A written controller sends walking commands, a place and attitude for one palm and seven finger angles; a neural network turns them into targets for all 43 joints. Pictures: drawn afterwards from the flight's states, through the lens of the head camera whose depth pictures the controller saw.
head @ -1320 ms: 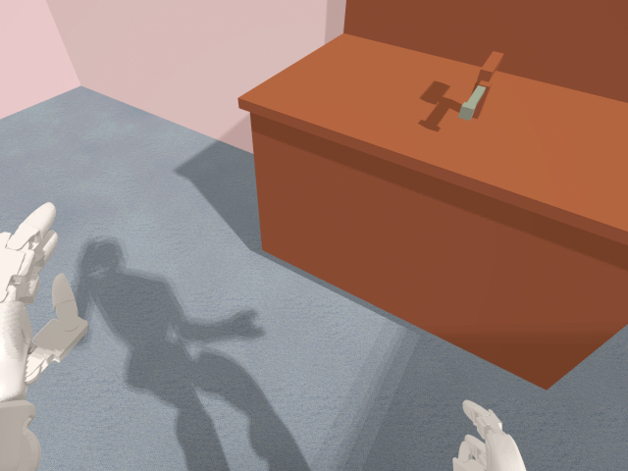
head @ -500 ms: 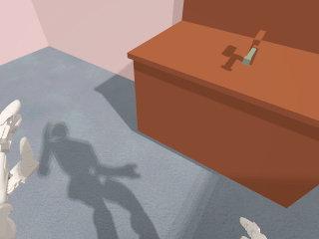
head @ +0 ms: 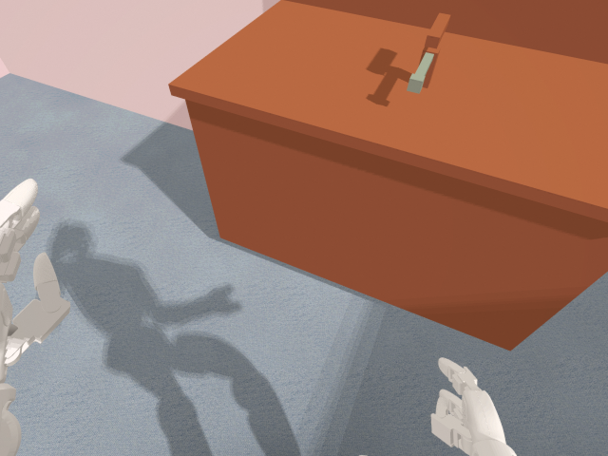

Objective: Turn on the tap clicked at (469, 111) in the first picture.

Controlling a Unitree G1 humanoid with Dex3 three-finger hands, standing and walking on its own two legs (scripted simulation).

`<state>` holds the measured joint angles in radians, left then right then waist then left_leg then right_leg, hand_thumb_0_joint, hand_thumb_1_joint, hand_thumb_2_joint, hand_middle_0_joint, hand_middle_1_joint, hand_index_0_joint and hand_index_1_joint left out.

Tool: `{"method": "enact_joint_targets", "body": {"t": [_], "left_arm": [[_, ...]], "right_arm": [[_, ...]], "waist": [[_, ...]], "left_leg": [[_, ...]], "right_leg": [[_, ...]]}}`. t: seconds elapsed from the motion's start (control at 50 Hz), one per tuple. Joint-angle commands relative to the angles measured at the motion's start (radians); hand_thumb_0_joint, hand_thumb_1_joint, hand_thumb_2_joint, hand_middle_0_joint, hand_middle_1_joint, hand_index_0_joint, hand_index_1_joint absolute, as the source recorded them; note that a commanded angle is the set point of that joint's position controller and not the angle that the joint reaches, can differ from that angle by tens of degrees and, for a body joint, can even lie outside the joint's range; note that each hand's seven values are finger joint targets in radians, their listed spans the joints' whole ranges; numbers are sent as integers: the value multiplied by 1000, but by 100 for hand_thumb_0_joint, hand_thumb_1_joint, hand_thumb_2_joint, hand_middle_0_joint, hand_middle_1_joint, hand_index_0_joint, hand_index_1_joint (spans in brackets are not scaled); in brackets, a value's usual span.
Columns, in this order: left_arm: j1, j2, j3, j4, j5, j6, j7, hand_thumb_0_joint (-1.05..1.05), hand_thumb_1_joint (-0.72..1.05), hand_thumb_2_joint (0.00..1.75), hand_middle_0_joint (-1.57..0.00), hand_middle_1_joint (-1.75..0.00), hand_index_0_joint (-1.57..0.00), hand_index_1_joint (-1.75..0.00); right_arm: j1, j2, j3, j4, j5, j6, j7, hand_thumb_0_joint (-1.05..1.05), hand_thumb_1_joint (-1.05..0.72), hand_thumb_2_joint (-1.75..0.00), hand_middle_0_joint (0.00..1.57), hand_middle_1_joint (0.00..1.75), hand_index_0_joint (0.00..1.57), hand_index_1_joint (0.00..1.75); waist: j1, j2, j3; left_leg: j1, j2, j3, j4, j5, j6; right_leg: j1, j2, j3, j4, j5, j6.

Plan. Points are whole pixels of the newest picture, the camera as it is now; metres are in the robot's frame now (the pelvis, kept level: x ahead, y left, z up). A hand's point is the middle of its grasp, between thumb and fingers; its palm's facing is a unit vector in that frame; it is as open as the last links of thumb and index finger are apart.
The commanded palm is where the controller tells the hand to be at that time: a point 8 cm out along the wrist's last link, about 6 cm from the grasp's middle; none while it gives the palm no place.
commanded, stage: turn to face it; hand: left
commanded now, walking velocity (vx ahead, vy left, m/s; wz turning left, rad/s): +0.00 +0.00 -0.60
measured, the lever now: (415, 83) +0.82 -0.16 +0.07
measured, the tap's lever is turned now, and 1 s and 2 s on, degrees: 0 0 0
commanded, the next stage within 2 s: take the last steps up to it in 1.12 s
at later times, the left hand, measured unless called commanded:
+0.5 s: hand (158, 290) +0.23 +0.16 +0.18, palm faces +0.20 -0.88 -0.43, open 7.4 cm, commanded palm +0.19 +0.21 +0.19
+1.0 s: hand (296, 323) +0.21 +0.03 +0.17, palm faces -0.16 -0.85 -0.50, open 7.4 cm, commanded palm +0.18 +0.12 +0.19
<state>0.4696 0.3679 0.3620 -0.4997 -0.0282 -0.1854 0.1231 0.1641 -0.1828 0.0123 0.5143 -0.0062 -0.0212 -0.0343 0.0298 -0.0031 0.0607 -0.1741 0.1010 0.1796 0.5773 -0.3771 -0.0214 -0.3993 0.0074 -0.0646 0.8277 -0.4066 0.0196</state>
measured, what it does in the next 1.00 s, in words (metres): walks backwards, turning right: right foot, then left foot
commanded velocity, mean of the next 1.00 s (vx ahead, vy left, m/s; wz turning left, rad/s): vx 0.00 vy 0.00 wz -0.53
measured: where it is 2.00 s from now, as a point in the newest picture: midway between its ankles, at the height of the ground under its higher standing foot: outside the picture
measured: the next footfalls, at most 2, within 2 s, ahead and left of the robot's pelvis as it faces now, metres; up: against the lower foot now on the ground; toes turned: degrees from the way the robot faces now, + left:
right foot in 0.08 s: +0.09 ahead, -0.10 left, +0.00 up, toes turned -8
left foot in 0.56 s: +0.03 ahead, +0.11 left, +0.00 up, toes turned -13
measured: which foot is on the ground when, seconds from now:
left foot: down 0.00-0.10, up 0.12-0.54, down 0.56-0.86, up 0.88-1.00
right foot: up 0.00-0.06, down 0.08-0.56, up 0.58-0.82, down 0.84-1.00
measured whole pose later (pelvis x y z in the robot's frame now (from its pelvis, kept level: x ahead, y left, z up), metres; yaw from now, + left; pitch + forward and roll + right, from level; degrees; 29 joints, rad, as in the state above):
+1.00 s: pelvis -0.10 -0.04 +0.00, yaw -32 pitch +0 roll +0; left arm 0.51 0.39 0.38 -0.56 -0.03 -0.20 0.13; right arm 0.16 -0.21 0.00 0.57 0.01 0.02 -0.02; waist -0.04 0.03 0.11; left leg -0.45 0.09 0.04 1.03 -0.47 -0.07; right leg -0.35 0.03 -0.02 0.58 -0.23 -0.04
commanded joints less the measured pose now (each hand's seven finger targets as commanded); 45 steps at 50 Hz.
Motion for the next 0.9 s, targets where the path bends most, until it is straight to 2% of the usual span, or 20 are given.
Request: {"method": "enact_joint_targets", "body": {"t": [0.0,0.04,0.06,0.08,0.1,0.12,0.16,0.26,0.48,0.52,0.54,0.56,0.62,0.66,0.76,0.8,0.82,0.84,0.86,0.88], "left_arm": [[-86,153,94,-215,-3,-44,10,0,90,90,-20,-30,-20,-30],[-89,160,107,-200,-2,-37,6,0,90,90,-20,-30,-20,-30],[-74,186,125,-186,4,-37,10,0,90,90,-20,-30,-20,-30],[-59,227,174,-186,-2,-44,22,0,90,90,-20,-30,-20,-30],[-22,213,175,-178,-25,-35,29,0,90,90,-20,-30,-20,-30],[2,217,173,-206,-28,-41,32,0,90,90,-20,-30,-20,-30],[31,198,168,-238,-27,-58,32,0,90,90,-20,-30,-20,-30],[-12,213,149,-256,-28,-65,39,0,90,90,-20,-30,-20,-30],[-67,183,88,-168,-11,-41,35,0,90,90,-20,-30,-20,-30],[-119,192,88,-218,-11,-54,24,0,90,90,-20,-30,-20,-30],[-134,188,99,-234,-7,-61,17,0,90,90,-20,-30,-20,-30],[-176,254,152,-280,10,-67,28,0,90,90,-20,-30,-20,-30],[-83,133,71,-168,9,-50,12,0,90,90,-20,-30,-20,-30],[-126,127,55,-204,12,-50,19,0,90,90,-20,-30,-20,-30],[-160,154,64,-193,17,-52,25,0,90,90,-20,-30,-20,-30],[-161,168,84,-211,16,-63,24,0,90,90,-20,-30,-20,-30],[-139,207,117,-205,19,-71,33,0,90,90,-20,-30,-20,-30],[-83,244,168,-178,16,-80,46,0,90,90,-20,-30,-20,-30],[-4,242,184,-142,-10,-61,46,0,90,90,-20,-30,-20,-30],[28,259,204,-213,-15,-63,48,0,90,90,-20,-30,-20,-30]], "right_arm": [[-33,-142,-51,-137,9,-54,7,0,-90,-90,20,30,20,30],[-36,-145,-56,-144,17,-55,11,0,-90,-90,20,30,20,30],[-38,-137,-57,-158,20,-50,8,0,-90,-90,20,30,20,30],[-65,-119,-51,-176,15,-50,8,0,-90,-90,20,30,20,30],[-49,-129,-66,-174,20,-42,7,0,-90,-90,20,30,20,30],[-42,-118,-56,-157,12,-27,9,0,-90,-90,20,30,20,30],[-58,-109,-37,-129,7,4,12,0,-90,-90,20,30,20,30],[-72,-129,-46,-107,1,10,-5,0,-90,-90,20,30,20,30],[-37,-139,-49,-135,8,49,-1,0,-90,-90,20,30,20,30],[-18,-167,-58,-154,1,49,-5,0,-90,-90,20,30,20,30],[-44,-178,-65,-169,0,40,-7,0,-90,-90,20,30,20,30],[-65,-133,-58,-163,5,19,-14,0,-90,-90,20,30,20,30],[-45,-133,-68,-142,15,-4,8,0,-90,-90,20,30,20,30],[-27,-139,-65,-127,21,-23,11,0,-90,-90,20,30,20,30],[17,-168,-70,-109,11,-78,16,0,-90,-90,20,30,20,30],[6,-158,-65,-119,18,-85,28,0,-90,-90,20,30,20,30],[10,-136,-59,-123,21,-79,30,0,-90,-90,20,30,20,30],[-17,-107,-48,-134,18,-72,26,0,-90,-90,20,30,20,30],[-34,-125,-70,-135,31,-55,24,0,-90,-90,20,30,20,30],[-42,-115,-64,-132,24,-39,20,0,-90,-90,20,30,20,30]], "waist": [[-20,241,-119],[-11,171,-134],[-5,20,-149],[0,-187,-163],[-7,-248,-204],[-14,-177,-186],[-20,-37,-224],[-19,-54,-207],[-7,-101,-190],[-27,35,-141],[-17,207,-97],[5,311,-120],[-3,207,-17],[-6,196,-19],[-33,258,-110],[-22,216,-156],[-24,48,-200],[-11,-148,-212],[2,-318,-262],[-5,-235,-270]], "left_leg": [[37,234,-51,-18,759,69],[-78,202,-26,135,581,44],[-184,111,10,335,389,10],[-373,-30,-22,553,-151,-31],[-370,-44,-174,669,-246,-43],[-385,-21,-233,700,-178,-48],[-408,-12,-233,690,-65,-56],[-326,-30,-196,472,-21,-54],[-13,-83,-123,-84,-51,7],[75,49,-249,-290,-133,79],[79,235,-423,-370,-178,149],[-54,370,-484,-431,-195,208],[-139,284,-230,-338,-9,172],[-72,259,-129,-287,164,122],[40,227,-56,-86,550,51],[-40,198,-34,50,501,20],[-150,130,0,203,359,-12],[-341,17,-9,361,-63,-47],[-401,-16,-121,517,-227,-51],[-420,2,-200,577,-181,-44]], "right_leg": [[117,9,-66,-169,105,6],[260,-7,-41,-268,250,-8],[327,-102,128,-326,529,-66],[382,-278,451,-383,875,-173],[286,-342,600,-488,693,-152],[271,-335,575,-506,470,-158],[284,-263,451,-468,351,-180],[191,-218,404,-548,225,-144],[35,-140,463,-617,-65,-103],[-105,-30,393,-444,-96,-39],[-205,77,256,-187,-29,-1],[-165,65,148,189,-26,16],[-204,-5,96,404,-9,26],[-161,-27,33,180,0,37],[82,35,-80,-267,81,32],[253,-2,-41,-394,273,3],[364,-117,106,-386,559,-57],[453,-264,336,-368,954,-149],[422,-323,469,-393,946,-186],[430,-329,449,-385,869,-205]]}}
